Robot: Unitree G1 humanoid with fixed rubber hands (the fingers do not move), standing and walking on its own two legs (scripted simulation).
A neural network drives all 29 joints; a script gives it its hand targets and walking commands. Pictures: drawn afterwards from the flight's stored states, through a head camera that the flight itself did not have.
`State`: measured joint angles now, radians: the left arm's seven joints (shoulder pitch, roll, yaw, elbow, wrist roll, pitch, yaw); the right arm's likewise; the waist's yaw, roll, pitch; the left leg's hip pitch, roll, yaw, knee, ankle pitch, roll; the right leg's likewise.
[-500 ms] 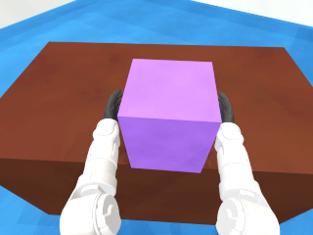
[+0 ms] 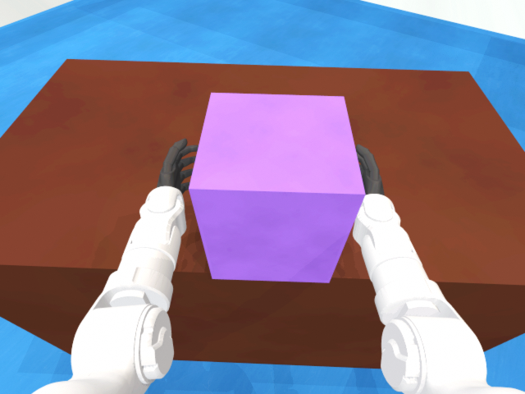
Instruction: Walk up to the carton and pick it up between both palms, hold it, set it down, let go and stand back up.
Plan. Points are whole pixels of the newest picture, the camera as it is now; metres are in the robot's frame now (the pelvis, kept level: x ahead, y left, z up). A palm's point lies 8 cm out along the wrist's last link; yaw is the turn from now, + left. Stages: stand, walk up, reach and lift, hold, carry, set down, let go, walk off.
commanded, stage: set down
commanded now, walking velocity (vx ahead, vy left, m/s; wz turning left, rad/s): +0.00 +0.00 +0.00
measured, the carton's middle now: (273, 193) +0.43 -0.03 +0.05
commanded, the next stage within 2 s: none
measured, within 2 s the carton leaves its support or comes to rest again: neither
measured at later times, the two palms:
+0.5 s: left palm (136, 165) +0.43 +0.18 +0.14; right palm (413, 169) +0.40 -0.22 +0.14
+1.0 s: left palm (101, 132) +0.42 +0.20 +0.21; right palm (428, 135) +0.39 -0.21 +0.21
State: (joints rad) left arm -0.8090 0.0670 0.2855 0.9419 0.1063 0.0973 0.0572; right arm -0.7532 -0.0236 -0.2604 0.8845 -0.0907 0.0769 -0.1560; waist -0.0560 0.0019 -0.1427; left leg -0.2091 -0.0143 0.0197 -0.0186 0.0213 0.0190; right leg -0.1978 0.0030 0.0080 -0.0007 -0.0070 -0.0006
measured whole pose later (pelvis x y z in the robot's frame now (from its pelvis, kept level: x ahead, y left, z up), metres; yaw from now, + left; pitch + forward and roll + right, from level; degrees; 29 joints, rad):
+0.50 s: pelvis -0.02 +0.00 +0.00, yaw -1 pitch +12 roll +0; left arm -0.81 0.34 0.01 0.70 -0.26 0.37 0.07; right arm -0.83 -0.27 -0.05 0.76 0.25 0.30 -0.14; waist -0.06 0.02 -0.16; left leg -0.35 -0.01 0.01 0.21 -0.07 0.01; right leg -0.31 0.01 0.02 0.16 -0.06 0.00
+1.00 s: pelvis -0.04 +0.00 +0.00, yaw +0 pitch +11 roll +0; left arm -1.05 0.48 -0.03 0.77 -0.35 0.58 0.04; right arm -1.06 -0.30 -0.10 0.79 0.26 0.54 -0.15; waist -0.08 0.00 -0.15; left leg -0.37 -0.01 -0.02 0.23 -0.05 0.01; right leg -0.34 0.01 0.00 0.21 -0.06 0.00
